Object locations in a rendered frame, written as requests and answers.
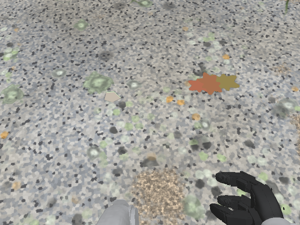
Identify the left robot thigh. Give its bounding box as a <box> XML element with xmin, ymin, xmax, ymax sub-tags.
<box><xmin>96</xmin><ymin>203</ymin><xmax>140</xmax><ymax>225</ymax></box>

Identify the robot right hand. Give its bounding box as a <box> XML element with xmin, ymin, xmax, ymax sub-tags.
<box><xmin>209</xmin><ymin>171</ymin><xmax>285</xmax><ymax>225</ymax></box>

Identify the robot left shin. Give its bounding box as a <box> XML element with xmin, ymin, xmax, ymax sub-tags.
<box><xmin>113</xmin><ymin>199</ymin><xmax>129</xmax><ymax>207</ymax></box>

